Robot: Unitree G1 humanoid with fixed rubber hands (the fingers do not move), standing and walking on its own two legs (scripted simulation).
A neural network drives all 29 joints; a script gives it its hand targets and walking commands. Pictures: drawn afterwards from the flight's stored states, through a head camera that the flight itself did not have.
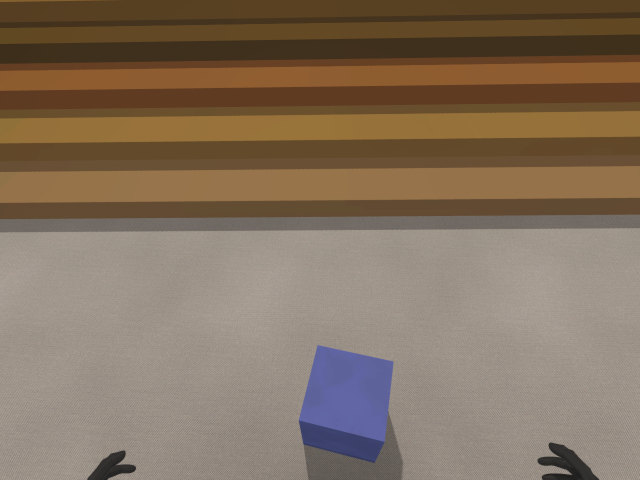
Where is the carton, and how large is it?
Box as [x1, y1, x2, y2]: [299, 345, 393, 462]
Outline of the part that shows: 317,345 299,417 303,444 374,462 384,441 393,361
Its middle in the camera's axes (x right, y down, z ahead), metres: +0.08 +0.47 +1.08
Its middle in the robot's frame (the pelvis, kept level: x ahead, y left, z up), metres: +0.39 -0.05 -0.66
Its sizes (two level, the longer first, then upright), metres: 0.210 0.200 0.250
